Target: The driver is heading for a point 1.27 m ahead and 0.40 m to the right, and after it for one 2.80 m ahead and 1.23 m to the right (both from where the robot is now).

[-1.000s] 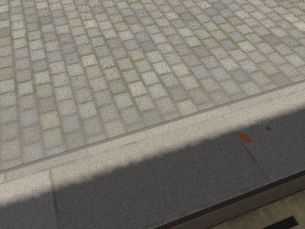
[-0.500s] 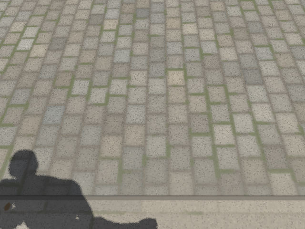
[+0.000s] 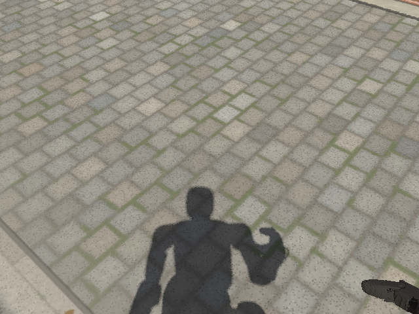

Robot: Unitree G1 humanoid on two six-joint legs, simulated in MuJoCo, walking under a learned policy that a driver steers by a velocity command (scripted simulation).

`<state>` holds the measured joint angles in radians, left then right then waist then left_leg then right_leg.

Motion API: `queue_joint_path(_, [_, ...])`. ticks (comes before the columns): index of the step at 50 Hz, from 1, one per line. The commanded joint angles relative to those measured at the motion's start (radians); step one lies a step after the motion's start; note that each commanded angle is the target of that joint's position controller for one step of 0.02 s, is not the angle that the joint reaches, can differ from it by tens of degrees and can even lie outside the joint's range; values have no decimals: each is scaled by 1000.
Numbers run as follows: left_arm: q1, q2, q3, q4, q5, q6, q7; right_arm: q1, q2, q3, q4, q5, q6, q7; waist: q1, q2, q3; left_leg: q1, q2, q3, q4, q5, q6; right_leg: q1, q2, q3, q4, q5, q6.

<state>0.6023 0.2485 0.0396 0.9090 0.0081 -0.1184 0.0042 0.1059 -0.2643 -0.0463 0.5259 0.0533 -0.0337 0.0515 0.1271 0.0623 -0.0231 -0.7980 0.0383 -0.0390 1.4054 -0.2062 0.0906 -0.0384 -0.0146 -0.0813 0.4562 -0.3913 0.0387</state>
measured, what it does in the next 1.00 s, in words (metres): walks ahead, turning right: left foot, then right foot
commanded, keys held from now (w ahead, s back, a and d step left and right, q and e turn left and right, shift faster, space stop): w+shift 0.12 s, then w+e+shift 0.78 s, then e+shift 0.10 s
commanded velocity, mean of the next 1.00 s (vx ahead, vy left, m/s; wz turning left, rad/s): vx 0.98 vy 0.00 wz -0.48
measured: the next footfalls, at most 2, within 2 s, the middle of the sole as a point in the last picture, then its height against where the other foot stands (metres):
left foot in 0.24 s outside the picture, level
right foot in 0.70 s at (271, 241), level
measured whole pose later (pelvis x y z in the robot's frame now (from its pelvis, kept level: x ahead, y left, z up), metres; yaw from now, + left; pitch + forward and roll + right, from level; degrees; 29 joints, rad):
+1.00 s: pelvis +0.90 -0.03 +0.01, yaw -33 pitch +1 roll +1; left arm 0.44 0.21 0.05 0.75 -0.03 -0.05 0.01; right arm -0.08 -0.23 -0.02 0.52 -0.02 -0.13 0.00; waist 0.11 0.01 0.05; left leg -0.67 0.05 -0.20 0.70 -0.03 -0.06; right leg -0.14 0.17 0.20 0.50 -0.34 -0.12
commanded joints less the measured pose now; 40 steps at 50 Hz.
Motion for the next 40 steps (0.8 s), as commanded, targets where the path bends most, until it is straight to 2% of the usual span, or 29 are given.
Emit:
queue_joint_path(1, [-87,96,6,-74,21,-24,10,-103,-4,4,-89,2,-10,10,-62,-101,180,-225,14,-92,-166,85,-1,34,-247,228,-286,183,-151])
queue_joint_path(3, [-52,104,1,-54,20,-16,14,-181,2,9,-107,-10,-18,22,-40,-84,212,-199,9,-26,-319,153,3,54,-249,152,-338,249,-150])
queue_joint_path(5, [1,99,-7,-22,-2,-5,14,-276,14,14,-128,-11,-30,35,-8,-89,240,-119,2,64,-477,192,15,77,-254,79,-396,370,-150])
queue_joint_path(6, [7,99,-14,-9,-4,4,11,-301,15,12,-134,-12,-39,41,-10,-85,245,-53,-23,114,-554,188,30,95,-241,29,-386,564,-138])
queue_joint_path(8, [16,158,-11,17,-16,12,11,-308,6,3,-146,-22,-56,43,-55,-195,196,207,-83,206,-645,167,52,82,-249,-7,-316,1115,-157])
queue_joint_path(9, [21,184,-7,31,-16,18,15,-273,-16,-10,-150,-26,-56,38,-101,-262,151,306,-115,207,-647,123,62,109,-274,2,-233,1391,-169])
queue_joint_path(10, [5,212,-3,38,-14,24,18,-132,-74,-36,-123,-22,-47,25,-197,-311,70,470,-125,170,-666,80,80,116,-292,26,-80,1538,-174])
queue_joint_path(11, [-63,246,6,32,-16,31,20,105,-136,-68,-63,-18,-36,4,-347,-330,-26,751,-99,114,-772,141,97,17,-277,28,150,1545,-159])
queue_joint_path(12, [-126,234,7,-3,-11,27,23,349,-185,-92,20,-24,-18,-25,-452,-298,-132,1122,22,-44,-788,127,82,-262,-208,67,466,1176,-129])
queue_joint_path(13, [-67,32,-28,-72,8,10,15,369,-264,-86,66,-53,-21,-43,-269,105,-259,1319,262,-413,-806,-23,50,-519,-30,139,851,-60,-129])
queue_joint_path(14, [-39,53,-25,-84,-63,-24,12,381,-191,-68,53,-86,-40,-37,-274,200,-425,1300,380,-760,-1041,-233,117,-616,-13,303,1011,-40,-132])
queue_joint_path(15, [-155,80,-6,-113,-93,-25,19,354,-113,-55,88,-86,-55,-24,-272,76,-241,1140,332,-666,-1116,-254,107,-675,-43,272,1049,37,-117])
queue_joint_path(16, [-216,56,-5,-128,-88,-13,24,297,-70,-44,116,-75,-69,-13,-232,-28,-90,964,306,-501,-1133,-207,120,-694,-77,240,1020,101,-107])
queue_joint_path(17, [-235,31,-4,-122,-70,2,28,226,-43,-39,138,-75,-82,-7,-174,-90,-26,815,274,-377,-1150,-121,100,-651,-127,234,990,156,-105])
queue_joint_path(18, [-206,18,3,-108,-64,25,21,178,14,-28,161,-84,-89,-2,-128,-72,10,718,218,-239,-1153,-25,71,-599,-159,237,962,202,-110])
queue_joint_path(19, [-155,-5,5,-97,-72,45,9,158,25,-28,178,-83,-89,-1,-96,0,15,668,212,-152,-1174,35,55,-569,-178,236,945,222,-103])
queue_joint_path(20, [-161,-4,9,-98,-74,59,3,148,45,-25,199,-70,-90,0,-90,3,39,641,193,-75,-1183,126,28,-574,-193,231,936,216,-102])
queue_joint_path(22, [-225,1,12,-127,-71,86,-2,114,15,-32,217,-57,-95,-10,-77,1,109,580,193,24,-1239,154,5,-644,-209,221,906,226,-90])
queue_joint_path(25, [-361,23,8,-187,-58,84,-17,116,-20,-34,227,-76,-101,-33,-88,-19,189,551,131,179,-1281,282,-16,-712,-175,174,741,399,-85])
queue_joint_path(29, [-510,57,4,-243,-46,60,-60,183,-107,-45,240,-76,-96,-68,-134,-103,206,700,125,294,-1274,515,-65,-713,-104,19,444,565,-119])
queue_joint_path(31, [-545,81,14,-278,-50,48,-82,227,-172,-54,247,-79,-84,-88,-125,-66,140,797,132,319,-1163,955,-110,-580,-13,-97,332,560,-156])
queue_joint_path(33, [-399,145,46,-265,-70,66,-84,198,-243,-70,230,-65,-60,-107,-17,61,32,853,175,309,-945,1373,-109,-378,62,-142,351,446,-183])
queue_joint_path(34, [-195,217,80,-223,-70,89,-74,125,-267,-77,208,-56,-52,-102,100,101,-49,800,198,286,-726,1486,-93,-163,74,-109,381,360,-223])
queue_joint_path(35, [76,300,124,-152,-61,110,-53,26,-261,-77,176,-45,-58,-85,230,69,-130,636,162,254,-378,1345,-77,155,42,-3,302,367,-278])
queue_joint_path(36, [122,276,111,-99,-54,120,-37,-30,-77,-27,165,-46,-87,-50,202,-244,-15,342,-60,240,155,51,-82,250,2,99,243,412,-318])
queue_joint_path(37, [-25,236,78,-153,-6,95,-50,116,61,17,85,-30,-130,-33,-29,-513,-92,-2,-160,32,404,-408,-83,381,-85,552,149,279,-475])
queue_joint_path(38, [-70,178,64,-201,12,66,-52,99,-21,20,36,-18,-166,-21,-23,-376,-213,-106,-139,-120,366,-327,-28,425,-204,898,-116,-126,-535])
queue_joint_path(39, [-85,144,62,-215,3,43,-55,4,-85,6,16,-3,-178,-21,-31,-150,-120,-99,-97,-123,236,-243,11,307,-214,960,-239,-266,-472])
queue_joint_path(40, [-167,140,59,-229,-6,24,-62,-2,-78,3,18,-14,-171,-27,-111,45,-19,-45,-56,-126,105,-168,9,109,-208,930,-257,-274,-436])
